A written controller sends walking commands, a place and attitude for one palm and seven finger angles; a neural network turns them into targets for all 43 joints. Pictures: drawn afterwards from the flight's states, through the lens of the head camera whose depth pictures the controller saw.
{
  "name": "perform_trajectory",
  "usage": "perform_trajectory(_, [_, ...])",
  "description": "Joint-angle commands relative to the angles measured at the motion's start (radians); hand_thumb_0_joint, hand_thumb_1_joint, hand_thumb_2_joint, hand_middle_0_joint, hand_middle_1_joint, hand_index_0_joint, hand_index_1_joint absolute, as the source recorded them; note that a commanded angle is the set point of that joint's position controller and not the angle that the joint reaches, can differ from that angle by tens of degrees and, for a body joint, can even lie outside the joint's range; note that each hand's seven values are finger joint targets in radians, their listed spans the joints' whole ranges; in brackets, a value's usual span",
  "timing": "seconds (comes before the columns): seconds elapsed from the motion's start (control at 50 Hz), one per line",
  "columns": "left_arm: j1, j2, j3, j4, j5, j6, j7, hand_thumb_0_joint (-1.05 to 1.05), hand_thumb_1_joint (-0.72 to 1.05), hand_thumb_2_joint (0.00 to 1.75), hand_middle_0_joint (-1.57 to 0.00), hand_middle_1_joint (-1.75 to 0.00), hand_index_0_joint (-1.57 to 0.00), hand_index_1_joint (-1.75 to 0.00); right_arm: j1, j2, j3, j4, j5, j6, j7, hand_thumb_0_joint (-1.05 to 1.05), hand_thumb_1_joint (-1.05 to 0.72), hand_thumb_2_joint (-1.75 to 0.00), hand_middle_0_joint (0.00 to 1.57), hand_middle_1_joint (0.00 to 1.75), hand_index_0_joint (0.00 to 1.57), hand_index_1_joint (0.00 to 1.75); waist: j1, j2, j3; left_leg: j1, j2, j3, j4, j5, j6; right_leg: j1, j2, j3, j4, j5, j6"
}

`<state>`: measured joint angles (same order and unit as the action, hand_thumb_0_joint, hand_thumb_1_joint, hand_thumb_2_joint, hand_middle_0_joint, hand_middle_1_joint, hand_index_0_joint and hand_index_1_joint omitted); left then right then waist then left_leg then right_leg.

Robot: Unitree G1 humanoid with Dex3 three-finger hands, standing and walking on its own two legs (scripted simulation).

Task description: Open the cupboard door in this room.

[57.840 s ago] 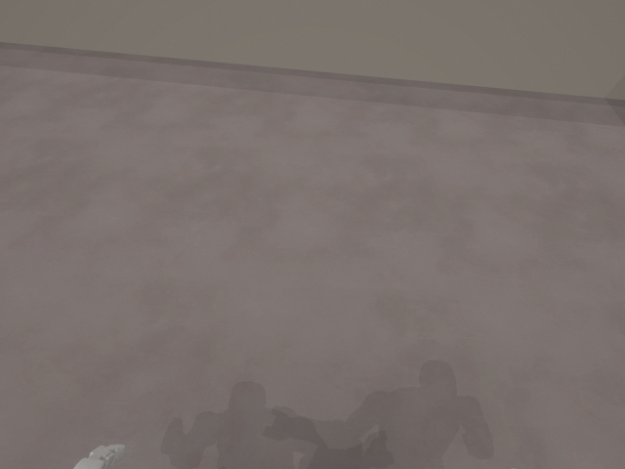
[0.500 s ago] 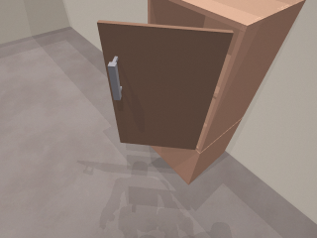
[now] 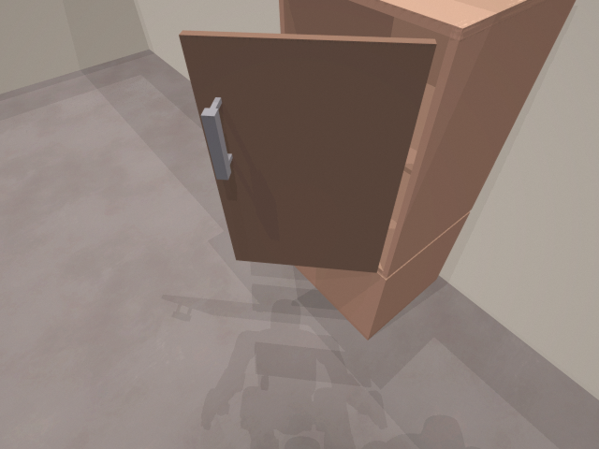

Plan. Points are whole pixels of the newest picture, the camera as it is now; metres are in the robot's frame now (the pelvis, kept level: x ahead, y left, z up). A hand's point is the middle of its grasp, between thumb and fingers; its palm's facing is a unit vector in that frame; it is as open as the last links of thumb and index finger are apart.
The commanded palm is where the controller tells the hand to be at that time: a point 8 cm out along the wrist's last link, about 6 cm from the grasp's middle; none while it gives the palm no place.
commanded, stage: look again from close up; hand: left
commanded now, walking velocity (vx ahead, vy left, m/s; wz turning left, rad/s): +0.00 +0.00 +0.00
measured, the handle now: (220, 139) +0.60 +0.18 +0.08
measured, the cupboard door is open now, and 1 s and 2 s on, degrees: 44 44 44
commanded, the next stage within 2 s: shuffle to correct the standing spot in 0.30 s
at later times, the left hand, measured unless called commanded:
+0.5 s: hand out of the picture +0.02 +0.16 -0.17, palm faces -0.01 -0.98 -0.21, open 7.4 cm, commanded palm none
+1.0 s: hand out of the picture +0.04 +0.17 -0.18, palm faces -0.02 -0.98 -0.19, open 7.3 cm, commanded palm none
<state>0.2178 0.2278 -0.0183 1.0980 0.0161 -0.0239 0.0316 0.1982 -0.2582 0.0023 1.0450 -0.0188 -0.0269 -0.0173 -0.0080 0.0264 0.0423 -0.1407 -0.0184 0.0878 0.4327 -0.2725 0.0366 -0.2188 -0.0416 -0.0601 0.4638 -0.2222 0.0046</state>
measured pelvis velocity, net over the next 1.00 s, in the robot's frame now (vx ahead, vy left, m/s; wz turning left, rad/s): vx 0.04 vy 0.01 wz -0.05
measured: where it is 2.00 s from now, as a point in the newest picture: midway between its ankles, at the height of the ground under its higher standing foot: outside the picture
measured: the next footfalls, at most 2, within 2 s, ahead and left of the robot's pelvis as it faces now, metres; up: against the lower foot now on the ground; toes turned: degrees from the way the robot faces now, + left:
none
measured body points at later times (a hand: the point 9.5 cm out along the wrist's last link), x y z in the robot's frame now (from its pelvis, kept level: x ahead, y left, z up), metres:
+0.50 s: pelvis -0.01 -0.02 +0.00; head -0.01 -0.02 +0.45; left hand +0.02 +0.21 -0.16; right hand -0.01 -0.26 -0.15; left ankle -0.02 +0.09 -0.74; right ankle +0.02 -0.12 -0.74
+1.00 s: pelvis +0.04 +0.01 +0.00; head +0.06 +0.01 +0.44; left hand +0.05 +0.23 -0.17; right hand -0.02 -0.18 -0.16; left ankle -0.02 +0.09 -0.74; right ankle +0.02 -0.12 -0.74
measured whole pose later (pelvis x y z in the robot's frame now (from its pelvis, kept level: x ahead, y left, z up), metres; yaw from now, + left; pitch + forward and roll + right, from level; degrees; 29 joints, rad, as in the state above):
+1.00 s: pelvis +0.04 +0.01 +0.00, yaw -3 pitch +0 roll +0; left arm 0.29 0.14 0.02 1.11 0.01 -0.01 0.05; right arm 0.38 -0.07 0.02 1.13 -0.01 -0.04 -0.05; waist -0.01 -0.02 0.05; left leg -0.10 -0.01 0.14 0.45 -0.35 0.04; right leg -0.22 -0.03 -0.04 0.52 -0.29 0.01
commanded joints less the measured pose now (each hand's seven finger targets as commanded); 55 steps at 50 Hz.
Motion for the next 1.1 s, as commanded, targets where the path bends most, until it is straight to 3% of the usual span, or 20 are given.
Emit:
perform_trajectory(0.0, [0.004,0.125,0.024,-0.059,-0.003,-0.005,-0.002,0.00,0.90,0.90,-0.20,-0.30,-0.20,-0.30,0.030,-0.109,-0.022,-0.066,0.002,-0.001,-0.002,0.00,-0.90,-0.90,0.20,0.30,0.20,0.30,-0.004,-0.098,0.004,-0.067,0.130,-0.122,-0.085,0.087,-0.006,-0.002,-0.082,0.109,-0.067,0.042,-0.044])
perform_trajectory(0.06, [0.012,0.122,0.026,-0.064,-0.003,-0.007,-0.002,0.00,0.90,0.90,-0.20,-0.30,-0.20,-0.30,0.050,-0.093,-0.019,-0.054,0.001,-0.005,-0.001,0.00,-0.90,-0.90,0.20,0.30,0.20,0.30,-0.001,-0.060,0.023,-0.071,0.122,-0.118,-0.091,0.082,-0.005,-0.010,-0.078,0.120,-0.075,0.042,-0.046])
perform_trajectory(0.16, [0.028,0.117,0.033,-0.067,-0.004,-0.014,0.000,0.00,0.90,0.90,-0.20,-0.30,-0.20,-0.30,0.071,-0.070,-0.021,-0.033,0.004,-0.013,-0.004,0.00,-0.90,-0.90,0.20,0.30,0.20,0.30,0.000,-0.072,-0.009,-0.060,0.118,-0.109,-0.081,0.115,-0.005,0.027,-0.082,0.127,-0.076,0.115,-0.048])
perform_trajectory(0.3, [0.032,0.106,0.036,-0.059,-0.005,-0.010,-0.001,0.00,0.90,0.90,-0.20,-0.30,-0.20,-0.30,0.081,-0.055,-0.017,-0.001,0.003,-0.013,-0.005,0.00,-0.90,-0.90,0.20,0.30,0.20,0.30,0.007,-0.030,0.014,-0.082,0.120,-0.105,-0.106,0.063,-0.011,0.024,-0.082,0.133,-0.104,0.048,-0.051])
perform_trajectory(0.36, [0.039,0.105,0.039,-0.057,-0.004,-0.009,-0.002,0.00,0.90,0.90,-0.20,-0.30,-0.20,-0.30,0.095,-0.047,-0.016,0.011,0.004,-0.013,-0.005,0.00,-0.90,-0.90,0.20,0.30,0.20,0.30,0.009,-0.046,0.014,-0.087,0.119,-0.103,-0.108,0.050,-0.012,0.032,-0.084,0.132,-0.120,0.030,-0.052])
perform_trajectory(0.44, [0.072,0.061,0.033,-0.038,-0.002,-0.001,-0.002,0.00,0.90,0.90,-0.20,-0.30,-0.20,-0.30,0.147,0.007,-0.005,0.040,-0.001,0.001,-0.004,0.00,-0.90,-0.90,0.20,0.30,0.20,0.30,0.009,-0.026,0.007,-0.076,0.105,-0.071,-0.093,-0.050,-0.023,0.017,-0.087,0.159,-0.159,-0.119,-0.058])
perform_trajectory(0.5, [0.095,0.082,0.049,-0.044,0.001,0.008,-0.007,0.00,0.90,0.90,-0.20,-0.30,-0.20,-0.30,0.175,0.001,-0.009,0.040,-0.007,0.013,0.001,0.00,-0.90,-0.90,0.20,0.30,0.20,0.30,0.015,-0.067,0.048,-0.123,0.076,-0.031,-0.035,-0.138,-0.027,-0.024,-0.109,0.229,-0.197,-0.301,-0.086])
perform_trajectory(0.58, [0.113,0.092,0.067,-0.053,0.002,0.010,-0.007,0.00,0.90,0.90,-0.20,-0.30,-0.20,-0.30,0.223,0.022,-0.012,0.040,-0.007,0.011,0.005,0.00,-0.90,-0.90,0.20,0.30,0.20,0.30,0.011,-0.124,0.062,-0.128,0.057,-0.005,0.022,-0.130,-0.026,-0.058,-0.140,0.277,-0.228,-0.360,-0.117])
perform_trajectory(0.62, [0.120,0.082,0.071,-0.054,0.002,0.008,-0.008,0.00,0.90,0.90,-0.20,-0.30,-0.20,-0.30,0.240,0.031,-0.012,0.042,-0.005,0.007,0.005,0.00,-0.90,-0.90,0.20,0.30,0.20,0.30,0.009,-0.116,0.078,-0.110,0.057,-0.007,0.016,-0.113,-0.023,-0.083,-0.133,0.264,-0.212,-0.337,-0.118])
perform_trajectory(0.66, [0.122,0.061,0.072,-0.060,0.003,0.009,-0.008,0.00,0.90,0.90,-0.20,-0.30,-0.20,-0.30,0.266,0.034,-0.012,0.046,-0.005,0.001,0.004,0.00,-0.90,-0.90,0.20,0.30,0.20,0.30,0.007,-0.056,0.100,-0.106,0.073,-0.026,-0.032,-0.114,-0.013,-0.100,-0.105,0.214,-0.152,-0.294,-0.111])
perform_trajectory(0.72, [0.116,0.007,0.063,-0.068,0.008,0.006,-0.013,0.00,0.90,0.90,-0.20,-0.30,-0.20,-0.30,0.305,0.004,-0.017,0.052,-0.004,-0.012,-0.002,0.00,-0.90,-0.90,0.20,0.30,0.20,0.30,0.000,0.090,0.089,-0.086,0.173,-0.133,-0.144,-0.105,0.031,-0.102,-0.011,0.065,0.040,-0.150,-0.081])
perform_trajectory(0.74, [0.100,-0.017,0.059,-0.076,0.013,0.006,-0.014,0.00,0.90,0.90,-0.20,-0.30,-0.20,-0.30,0.320,-0.008,-0.022,0.053,-0.002,-0.012,-0.007,0.00,-0.90,-0.90,0.20,0.30,0.20,0.30,-0.004,0.145,0.111,-0.087,0.222,-0.182,-0.191,-0.069,0.064,-0.118,0.017,-0.006,0.112,-0.127,-0.066])
perform_trajectory(0.76, [0.092,-0.036,0.053,-0.078,0.015,0.004,-0.013,0.00,0.90,0.90,-0.20,-0.30,-0.20,-0.30,0.315,-0.007,-0.022,0.052,-0.003,-0.014,-0.012,0.00,-0.90,-0.90,0.20,0.30,0.20,0.30,0.000,0.140,0.110,-0.056,0.249,-0.209,-0.188,0.049,0.085,-0.148,0.023,-0.025,0.144,-0.126,-0.057])
perform_trajectory(0.78, [0.098,-0.052,0.046,-0.071,0.012,0.002,-0.011,0.00,0.90,0.90,-0.20,-0.30,-0.20,-0.30,0.307,0.007,-0.017,0.050,-0.003,-0.018,-0.018,0.00,-0.90,-0.90,0.20,0.30,0.20,0.30,0.007,0.116,0.104,-0.020,0.255,-0.191,-0.155,0.236,0.093,-0.153,0.015,-0.019,0.139,-0.132,-0.051])
perform_trajectory(0.8, [0.116,-0.059,0.042,-0.060,0.006,0.000,-0.009,0.00,0.90,0.90,-0.20,-0.30,-0.20,-0.30,0.298,0.020,-0.012,0.048,-0.001,-0.021,-0.023,0.00,-0.90,-0.90,0.20,0.30,0.20,0.30,0.017,0.077,0.072,0.008,0.244,-0.155,-0.103,0.420,0.090,-0.112,0.003,-0.008,0.097,-0.090,-0.047])
perform_trajectory(0.84, [0.164,-0.054,0.044,-0.024,-0.002,-0.005,-0.002,0.00,0.90,0.90,-0.20,-0.30,-0.20,-0.30,0.281,0.050,-0.006,0.051,0.007,-0.028,-0.033,0.00,-0.90,-0.90,0.20,0.30,0.20,0.30,0.029,-0.021,0.029,-0.019,0.189,-0.088,-0.023,0.599,0.045,0.024,-0.034,0.044,0.042,0.197,-0.051])
perform_trajectory(0.86, [0.182,-0.042,0.042,-0.015,-0.006,-0.007,0.002,0.00,0.90,0.90,-0.20,-0.30,-0.20,-0.30,0.277,0.049,-0.007,0.051,0.009,-0.032,-0.036,0.00,-0.90,-0.90,0.20,0.30,0.20,0.30,0.026,-0.022,-0.004,-0.008,0.168,-0.064,-0.012,0.623,0.015,0.059,-0.057,0.070,0.052,0.337,-0.055])
perform_trajectory(0.9, [0.171,-0.027,0.043,-0.009,-0.013,-0.005,0.009,0.00,0.90,0.90,-0.20,-0.30,-0.20,-0.30,0.275,0.047,-0.015,0.059,0.012,-0.028,-0.043,0.00,-0.90,-0.90,0.20,0.30,0.20,0.30,0.014,-0.051,-0.028,0.023,0.162,-0.061,-0.008,0.657,-0.003,0.081,-0.070,0.072,0.059,0.475,-0.042])
perform_trajectory(0.98, [0.141,-0.023,0.052,-0.029,-0.010,0.015,0.021,0.00,0.90,0.90,-0.20,-0.30,-0.20,-0.30,0.267,0.055,-0.028,0.069,0.013,-0.014,-0.051,0.00,-0.90,-0.90,0.20,0.30,0.20,0.30,0.008,0.017,-0.035,0.076,0.187,-0.058,0.001,0.813,0.001,0.039,-0.056,0.056,0.083,0.401,-0.023])
perform_trajectory(1.08, [0.110,-0.014,0.065,-0.066,-0.003,0.025,0.019,0.00,0.90,0.90,-0.20,-0.30,-0.20,-0.30,0.217,0.052,-0.049,0.043,0.010,-0.001,-0.050,0.00,-0.90,-0.90,0.20,0.30,0.20,0.30,0.007,0.036,-0.060,0.089,0.197,-0.061,0.017,0.759,0.022,0.002,-0.051,0.059,0.099,0.335,-0.020])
